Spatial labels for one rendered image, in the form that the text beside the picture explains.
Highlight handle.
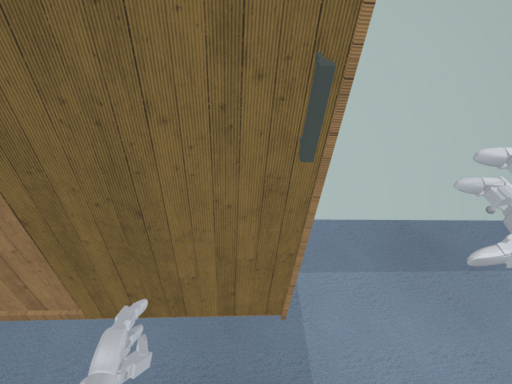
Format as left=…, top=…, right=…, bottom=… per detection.
left=299, top=52, right=336, bottom=162

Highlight left robot hand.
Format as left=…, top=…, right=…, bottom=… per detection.
left=88, top=298, right=152, bottom=384

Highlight right robot hand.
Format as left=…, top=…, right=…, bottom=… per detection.
left=454, top=147, right=512, bottom=268

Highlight wardrobe door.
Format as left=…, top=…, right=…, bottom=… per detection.
left=0, top=0, right=362, bottom=318
left=0, top=194, right=80, bottom=311

